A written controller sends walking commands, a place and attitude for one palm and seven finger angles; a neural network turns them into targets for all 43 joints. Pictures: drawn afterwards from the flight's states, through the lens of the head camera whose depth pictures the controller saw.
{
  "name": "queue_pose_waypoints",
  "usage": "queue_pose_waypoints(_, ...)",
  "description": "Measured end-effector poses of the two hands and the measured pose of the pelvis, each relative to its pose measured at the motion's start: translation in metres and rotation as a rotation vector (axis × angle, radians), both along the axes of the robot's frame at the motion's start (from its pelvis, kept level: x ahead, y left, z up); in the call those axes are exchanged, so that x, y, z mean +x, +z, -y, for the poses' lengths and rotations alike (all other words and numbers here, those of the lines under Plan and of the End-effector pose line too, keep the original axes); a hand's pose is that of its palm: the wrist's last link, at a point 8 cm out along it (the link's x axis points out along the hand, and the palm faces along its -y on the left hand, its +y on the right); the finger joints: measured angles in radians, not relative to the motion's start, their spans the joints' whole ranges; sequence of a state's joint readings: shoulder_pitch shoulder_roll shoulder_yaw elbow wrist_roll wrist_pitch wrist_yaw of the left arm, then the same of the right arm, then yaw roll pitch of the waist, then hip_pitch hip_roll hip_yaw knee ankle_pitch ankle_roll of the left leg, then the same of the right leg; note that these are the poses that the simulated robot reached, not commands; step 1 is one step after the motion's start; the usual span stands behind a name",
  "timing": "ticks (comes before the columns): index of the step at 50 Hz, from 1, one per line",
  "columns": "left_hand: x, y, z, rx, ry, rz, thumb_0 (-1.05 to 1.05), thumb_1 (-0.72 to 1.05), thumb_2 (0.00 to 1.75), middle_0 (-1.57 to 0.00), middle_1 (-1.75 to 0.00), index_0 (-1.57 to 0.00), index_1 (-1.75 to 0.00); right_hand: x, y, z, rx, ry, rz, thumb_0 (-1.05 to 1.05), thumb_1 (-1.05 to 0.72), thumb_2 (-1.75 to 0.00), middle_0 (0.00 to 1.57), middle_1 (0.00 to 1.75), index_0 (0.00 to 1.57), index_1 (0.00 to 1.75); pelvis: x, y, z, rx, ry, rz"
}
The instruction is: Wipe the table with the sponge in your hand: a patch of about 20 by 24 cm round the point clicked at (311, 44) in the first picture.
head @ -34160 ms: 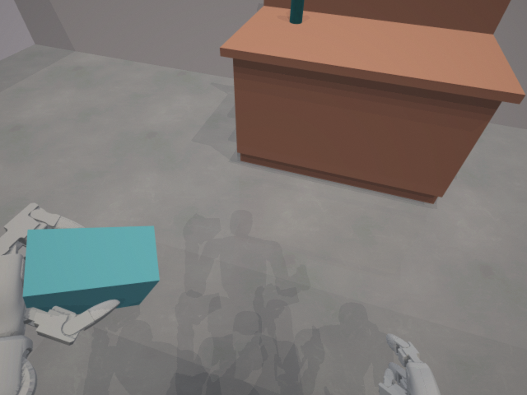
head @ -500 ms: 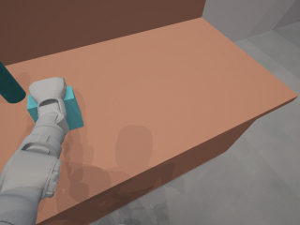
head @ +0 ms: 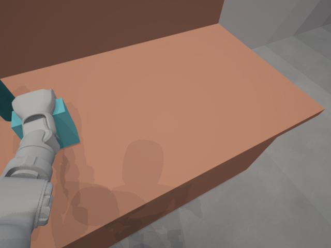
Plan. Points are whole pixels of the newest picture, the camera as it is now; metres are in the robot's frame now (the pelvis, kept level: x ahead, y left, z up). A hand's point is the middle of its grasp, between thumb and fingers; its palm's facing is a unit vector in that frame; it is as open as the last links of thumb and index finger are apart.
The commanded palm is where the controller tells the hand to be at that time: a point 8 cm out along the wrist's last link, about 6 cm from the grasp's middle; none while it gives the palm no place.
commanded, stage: slide back across to the first lane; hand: left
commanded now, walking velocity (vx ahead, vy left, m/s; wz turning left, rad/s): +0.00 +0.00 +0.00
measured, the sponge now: (51, 132) +0.43 +0.31 -0.01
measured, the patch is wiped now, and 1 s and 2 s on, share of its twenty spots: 0.95 0.95 0.95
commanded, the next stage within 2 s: wipe back along the first lane in 0.26 s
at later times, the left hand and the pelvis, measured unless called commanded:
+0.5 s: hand (23, 131) +0.40 +0.35 +0.03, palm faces -0.11 -0.04 -0.99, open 10.6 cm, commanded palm +0.37 +0.33 +0.07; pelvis +0.02 +0.01 +0.00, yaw +1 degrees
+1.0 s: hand (25, 145) +0.36 +0.33 +0.03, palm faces -0.06 -0.01 -1.00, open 10.6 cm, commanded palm +0.32 +0.31 +0.06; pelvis +0.01 +0.01 +0.01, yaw +2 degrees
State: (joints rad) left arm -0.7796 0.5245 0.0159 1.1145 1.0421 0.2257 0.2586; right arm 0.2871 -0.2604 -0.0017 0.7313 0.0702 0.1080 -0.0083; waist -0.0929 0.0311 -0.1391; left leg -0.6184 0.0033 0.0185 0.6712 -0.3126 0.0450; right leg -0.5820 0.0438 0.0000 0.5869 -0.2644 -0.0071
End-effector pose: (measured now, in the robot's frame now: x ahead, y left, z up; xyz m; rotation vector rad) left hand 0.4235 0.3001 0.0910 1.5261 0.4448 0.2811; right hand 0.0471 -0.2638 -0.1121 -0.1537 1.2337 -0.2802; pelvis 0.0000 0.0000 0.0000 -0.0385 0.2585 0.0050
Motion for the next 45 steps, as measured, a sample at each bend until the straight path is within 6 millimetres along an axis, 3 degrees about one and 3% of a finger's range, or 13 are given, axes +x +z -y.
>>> queue_pose_waypoints(19, -0.028, -0.002, -0.040, -0.010, -0.002, -0.012, 0.02, -0.54, 1.03, -0.67, -1.30, -0.69, -1.30, 0.065, 0.009, -0.004, -0.007, 0.081, 0.081, 0.00, -0.91, -0.89, 0.20, 0.30, 0.20, 0.30, 0.016, 0.004, -0.003, -0.003, 0.016, 0.024)
queue_pose_waypoints(26, -0.038, -0.003, -0.044, 0.003, -0.004, -0.006, 0.02, -0.54, 1.03, -0.67, -1.30, -0.69, -1.31, 0.069, 0.010, -0.008, 0.001, 0.088, 0.089, 0.00, -0.91, -0.89, 0.20, 0.30, 0.20, 0.30, 0.015, 0.004, -0.006, -0.005, 0.018, 0.030)
queue_pose_waypoints(37, -0.056, -0.005, -0.038, 0.021, -0.009, 0.017, 0.01, -0.53, 1.03, -0.66, -1.31, -0.68, -1.32, 0.068, 0.009, -0.017, 0.015, 0.093, 0.098, 0.00, -0.91, -0.89, 0.20, 0.30, 0.20, 0.30, 0.011, 0.005, -0.011, -0.003, 0.023, 0.055)
queue_pose_waypoints(45, -0.068, -0.006, -0.030, 0.024, -0.011, 0.025, 0.01, -0.53, 1.03, -0.65, -1.32, -0.67, -1.32, 0.078, 0.009, -0.027, 0.032, 0.112, 0.129, 0.01, -0.91, -0.89, 0.20, 0.30, 0.20, 0.30, 0.008, 0.005, -0.012, 0.000, 0.025, 0.072)
